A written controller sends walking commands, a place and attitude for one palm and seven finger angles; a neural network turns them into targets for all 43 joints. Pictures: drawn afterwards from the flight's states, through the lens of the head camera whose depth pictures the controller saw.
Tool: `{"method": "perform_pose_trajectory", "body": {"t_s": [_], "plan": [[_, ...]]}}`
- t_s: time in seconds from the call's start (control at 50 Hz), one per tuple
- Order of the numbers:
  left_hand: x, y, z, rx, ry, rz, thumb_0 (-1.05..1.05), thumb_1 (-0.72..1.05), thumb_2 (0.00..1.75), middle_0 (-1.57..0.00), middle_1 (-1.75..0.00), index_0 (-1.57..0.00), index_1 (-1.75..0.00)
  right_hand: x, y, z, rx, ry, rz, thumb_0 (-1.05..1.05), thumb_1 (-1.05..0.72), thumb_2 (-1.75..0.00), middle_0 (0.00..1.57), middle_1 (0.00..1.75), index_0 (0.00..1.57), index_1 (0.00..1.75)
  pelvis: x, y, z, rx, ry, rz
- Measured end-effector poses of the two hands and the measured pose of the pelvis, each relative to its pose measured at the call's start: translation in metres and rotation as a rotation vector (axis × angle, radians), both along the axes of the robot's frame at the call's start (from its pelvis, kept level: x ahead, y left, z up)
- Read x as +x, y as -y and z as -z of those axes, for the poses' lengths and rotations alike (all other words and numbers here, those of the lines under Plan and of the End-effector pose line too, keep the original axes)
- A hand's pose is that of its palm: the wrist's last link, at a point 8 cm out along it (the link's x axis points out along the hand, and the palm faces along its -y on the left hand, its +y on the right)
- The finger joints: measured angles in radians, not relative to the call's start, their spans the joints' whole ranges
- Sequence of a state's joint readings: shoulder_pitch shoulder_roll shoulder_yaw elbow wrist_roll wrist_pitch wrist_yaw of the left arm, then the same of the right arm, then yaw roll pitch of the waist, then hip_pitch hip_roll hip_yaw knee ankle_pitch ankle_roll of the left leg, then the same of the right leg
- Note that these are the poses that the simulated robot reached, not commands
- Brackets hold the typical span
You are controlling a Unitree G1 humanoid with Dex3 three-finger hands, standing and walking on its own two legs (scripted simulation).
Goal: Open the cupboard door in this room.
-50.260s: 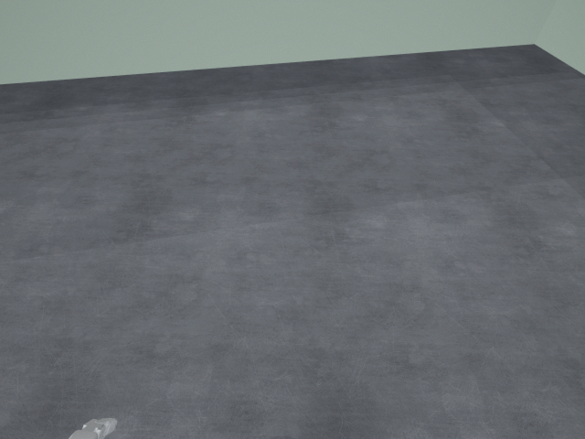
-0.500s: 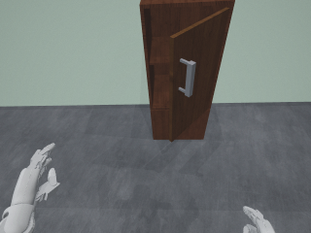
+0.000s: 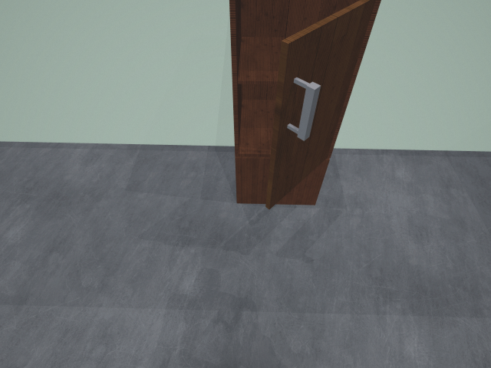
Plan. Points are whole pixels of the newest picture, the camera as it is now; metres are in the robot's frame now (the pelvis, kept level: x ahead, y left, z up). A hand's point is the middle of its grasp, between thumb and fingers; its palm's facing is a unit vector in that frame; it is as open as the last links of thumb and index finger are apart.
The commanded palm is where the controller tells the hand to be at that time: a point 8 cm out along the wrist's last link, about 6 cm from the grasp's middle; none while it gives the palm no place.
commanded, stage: let the arm hang, fingers relaxed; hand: left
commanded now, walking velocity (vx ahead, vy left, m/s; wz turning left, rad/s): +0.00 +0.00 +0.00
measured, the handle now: (301, 109) +0.68 -0.10 +0.02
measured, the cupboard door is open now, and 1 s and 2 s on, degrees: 47 47 47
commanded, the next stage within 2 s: look to check the result in 0.50 s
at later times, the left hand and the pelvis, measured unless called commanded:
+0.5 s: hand out of the picture +0.00 +0.15 -0.18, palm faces +0.04 -0.99 -0.16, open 7.3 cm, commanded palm none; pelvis +0.00 -0.01 +0.00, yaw -1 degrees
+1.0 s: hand out of the picture -0.01 +0.14 -0.17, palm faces +0.05 -0.98 -0.18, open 7.3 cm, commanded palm none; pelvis +0.02 -0.02 +0.00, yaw +0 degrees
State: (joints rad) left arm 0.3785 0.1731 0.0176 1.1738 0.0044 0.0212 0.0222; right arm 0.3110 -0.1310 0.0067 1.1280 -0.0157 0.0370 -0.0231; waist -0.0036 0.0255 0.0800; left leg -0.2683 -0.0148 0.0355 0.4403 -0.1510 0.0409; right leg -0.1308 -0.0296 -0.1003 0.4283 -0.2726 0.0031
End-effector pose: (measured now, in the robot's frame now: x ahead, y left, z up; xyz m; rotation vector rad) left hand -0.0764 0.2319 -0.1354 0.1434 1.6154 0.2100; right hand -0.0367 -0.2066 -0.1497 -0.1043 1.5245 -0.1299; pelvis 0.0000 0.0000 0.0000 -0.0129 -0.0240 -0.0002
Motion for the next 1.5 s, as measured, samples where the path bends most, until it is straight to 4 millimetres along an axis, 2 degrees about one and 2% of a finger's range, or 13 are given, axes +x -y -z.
{"method": "perform_pose_trajectory", "body": {"t_s": [0.08, 0.16, 0.32, 0.42, 0.54, 0.7, 1.0, 1.3, 1.4, 1.5], "plan": [[0.002, 0.003, 0.0, 0.0, 0.014, 0.0, 0.0, 0.92, 0.9, -0.2, -0.3, -0.2, -0.3, 0.005, -0.009, 0.004, 0.021, 0.026, 0.009, 0.01, -0.91, -0.9, 0.2, 0.29, 0.2, 0.3, 0.0, -0.002, 0.0, 0.005, 0.003, 0.005], [0.015, 0.01, 0.004, -0.012, 0.065, 0.005, 0.0, 0.91, 0.9, -0.19, -0.3, -0.2, -0.3, 0.012, -0.011, 0.006, 0.026, 0.056, 0.009, 0.01, -0.91, -0.9, 0.2, 0.29, 0.2, 0.3, 0.0, -0.002, 0.0, 0.008, 0.007, 0.007], [0.051, 0.028, 0.011, -0.056, 0.166, 0.028, 0.0, 0.91, 0.9, -0.2, -0.3, -0.2, -0.3, 0.015, -0.001, 0.003, 0.001, 0.083, 0.02, 0.01, -0.91, -0.9, 0.2, 0.29, 0.2, 0.3, 0.001, 0.0, 0.001, 0.012, 0.008, 0.011], [0.066, 0.034, 0.012, -0.065, 0.197, 0.038, 0.0, 0.91, 0.9, -0.2, -0.3, -0.2, -0.3, 0.014, 0.004, 0.002, -0.008, 0.083, 0.028, 0.01, -0.91, -0.9, 0.19, 0.29, 0.2, 0.29, 0.002, 0.003, 0.0, 0.012, 0.008, 0.011], [0.069, 0.031, 0.012, -0.049, 0.194, 0.036, 0.0, 0.91, 0.9, -0.2, -0.3, -0.2, -0.3, 0.011, 0.006, 0.001, -0.007, 0.065, 0.029, 0.0, -0.91, -0.9, 0.19, 0.29, 0.2, 0.29, 0.005, 0.007, 0.0, 0.012, 0.011, 0.008], [0.063, 0.028, 0.009, -0.029, 0.164, 0.026, 0.0, 0.91, 0.9, -0.2, -0.3, -0.2, -0.3, 0.012, 0.008, 0.002, 0.001, 0.044, 0.023, 0.0, -0.91, -0.9, 0.19, 0.29, 0.2, 0.29, 0.009, 0.011, 0.0, 0.01, 0.013, 0.003], [0.063, 0.039, 0.009, -0.041, 0.137, 0.011, 0.0, 0.91, 0.9, -0.2, -0.3, -0.2, -0.3, 0.034, 0.016, 0.002, -0.003, 0.06, 0.002, 0.0, -0.91, -0.9, 0.19, 0.29, 0.2, 0.29, 0.017, 0.017, -0.001, 0.013, 0.008, 0.0], [0.083, 0.045, 0.01, -0.043, 0.154, 0.021, 0.0, 0.91, 0.9, -0.2, -0.3, -0.2, -0.3, 0.052, 0.034, 0.001, -0.036, 0.077, 0.01, 0.01, -0.92, -0.9, 0.2, 0.29, 0.2, 0.3, 0.027, 0.024, 0.0, 0.013, 0.002, 0.022], [0.094, 0.038, 0.014, -0.039, 0.142, 0.051, 0.0, 0.91, 0.9, -0.2, -0.3, -0.2, -0.3, 0.054, 0.041, 0.003, -0.063, 0.1, 0.064, 0.01, -0.91, -0.9, 0.2, 0.29, 0.2, 0.3, 0.027, 0.025, 0.004, 0.008, -0.003, 0.067], [0.119, 0.025, 0.017, -0.027, 0.161, 0.102, 0.0, 0.91, 0.9, -0.2, -0.3, -0.2, -0.3, 0.055, 0.049, 0.002, -0.095, 0.132, 0.112, 0.01, -0.91, -0.9, 0.2, 0.29, 0.2, 0.3, 0.026, 0.023, 0.008, 0.012, -0.011, 0.113]]}}
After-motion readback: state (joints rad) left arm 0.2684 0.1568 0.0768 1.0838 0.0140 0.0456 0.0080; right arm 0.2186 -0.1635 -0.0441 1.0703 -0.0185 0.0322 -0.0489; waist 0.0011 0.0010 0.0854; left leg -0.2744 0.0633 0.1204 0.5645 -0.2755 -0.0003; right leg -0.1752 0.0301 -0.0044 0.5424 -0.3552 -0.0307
